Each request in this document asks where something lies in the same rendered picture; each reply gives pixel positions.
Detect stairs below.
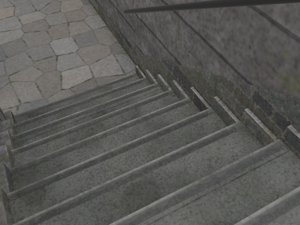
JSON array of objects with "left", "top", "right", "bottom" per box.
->
[{"left": 7, "top": 72, "right": 300, "bottom": 225}]

